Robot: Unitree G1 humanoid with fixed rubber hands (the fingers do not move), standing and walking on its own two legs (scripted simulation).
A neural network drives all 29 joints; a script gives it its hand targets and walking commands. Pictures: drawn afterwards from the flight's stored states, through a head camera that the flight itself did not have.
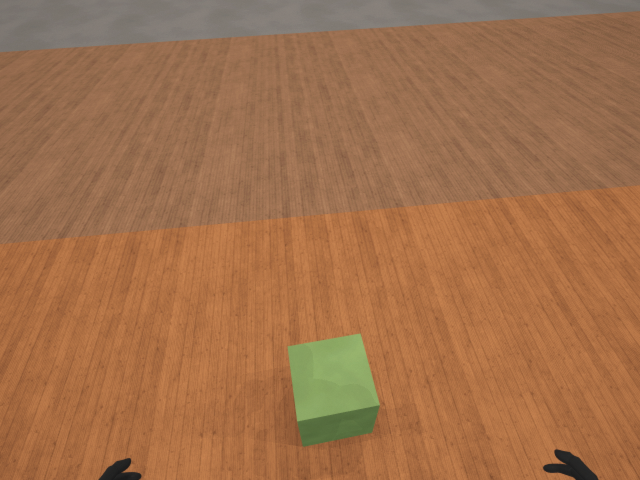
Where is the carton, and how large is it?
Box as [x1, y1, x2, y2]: [288, 333, 379, 446]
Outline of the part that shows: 360,333 288,346 297,422 303,446 371,432 379,404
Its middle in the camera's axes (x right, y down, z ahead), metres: +0.03 +0.45 +1.11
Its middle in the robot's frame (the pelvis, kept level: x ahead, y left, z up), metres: +0.45 +0.01 -0.66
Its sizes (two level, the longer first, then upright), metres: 0.210 0.200 0.250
